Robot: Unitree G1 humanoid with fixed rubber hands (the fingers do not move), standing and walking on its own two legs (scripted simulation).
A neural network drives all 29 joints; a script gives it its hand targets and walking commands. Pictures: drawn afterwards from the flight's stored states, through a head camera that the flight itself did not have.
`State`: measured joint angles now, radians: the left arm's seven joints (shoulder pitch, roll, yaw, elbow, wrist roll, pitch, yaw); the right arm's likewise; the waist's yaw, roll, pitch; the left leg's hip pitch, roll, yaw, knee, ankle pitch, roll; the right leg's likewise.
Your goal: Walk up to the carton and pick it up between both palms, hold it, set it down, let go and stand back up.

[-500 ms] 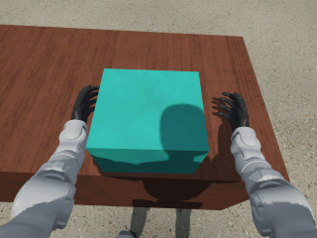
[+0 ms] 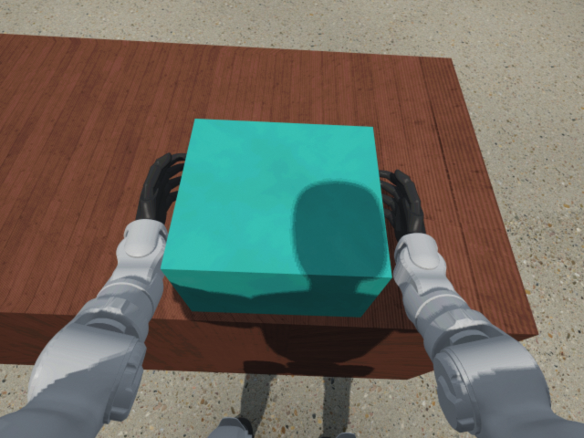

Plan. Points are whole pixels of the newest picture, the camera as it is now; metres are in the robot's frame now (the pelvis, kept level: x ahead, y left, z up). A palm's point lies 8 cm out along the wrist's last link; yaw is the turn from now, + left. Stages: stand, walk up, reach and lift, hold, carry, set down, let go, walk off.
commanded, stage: reach and lift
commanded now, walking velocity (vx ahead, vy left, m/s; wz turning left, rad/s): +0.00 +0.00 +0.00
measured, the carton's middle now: (280, 221) +0.43 +0.04 -0.01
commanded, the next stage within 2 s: none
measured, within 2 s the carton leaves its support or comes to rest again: neither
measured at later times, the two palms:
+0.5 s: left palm (157, 210) +0.42 +0.21 +0.02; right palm (403, 227) +0.42 -0.14 +0.01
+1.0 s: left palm (157, 211) +0.42 +0.21 +0.01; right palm (403, 227) +0.42 -0.14 +0.01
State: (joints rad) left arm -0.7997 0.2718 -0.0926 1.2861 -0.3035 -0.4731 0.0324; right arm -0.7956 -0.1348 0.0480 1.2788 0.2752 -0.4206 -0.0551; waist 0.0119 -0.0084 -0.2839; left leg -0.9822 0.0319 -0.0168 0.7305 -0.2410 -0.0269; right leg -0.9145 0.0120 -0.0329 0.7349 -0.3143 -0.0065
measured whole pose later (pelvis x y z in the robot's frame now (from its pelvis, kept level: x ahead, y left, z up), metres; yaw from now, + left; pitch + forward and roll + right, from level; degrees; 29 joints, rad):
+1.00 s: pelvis +0.01 +0.02 +0.01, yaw -1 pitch +28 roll -3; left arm -0.80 0.19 0.15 1.41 -0.05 -0.67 0.06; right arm -0.78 -0.08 -0.31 1.32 -0.13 -0.57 -0.07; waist 0.01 0.05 -0.25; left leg -0.94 0.03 -0.02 0.68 -0.23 -0.01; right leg -0.84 0.02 -0.04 0.61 -0.26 0.00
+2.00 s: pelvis -0.01 +0.01 +0.02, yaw -1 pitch +29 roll -3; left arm -0.80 0.15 0.15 1.44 -0.05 -0.71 0.07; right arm -0.77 -0.12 -0.31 1.41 -0.18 -0.71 -0.10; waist 0.02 0.05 -0.27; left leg -0.94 0.05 -0.02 0.58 -0.15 -0.01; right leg -0.84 0.03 -0.04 0.50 -0.18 0.00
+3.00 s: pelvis -0.02 +0.01 +0.03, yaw +0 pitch +11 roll -2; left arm -0.80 0.18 -0.08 1.17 -0.23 0.01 0.15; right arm -0.75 -0.19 0.03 1.08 0.16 0.07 -0.12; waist 0.00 0.05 -0.29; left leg -0.56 0.04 -0.02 0.52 -0.15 -0.01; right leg -0.47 0.03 -0.04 0.46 -0.19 0.00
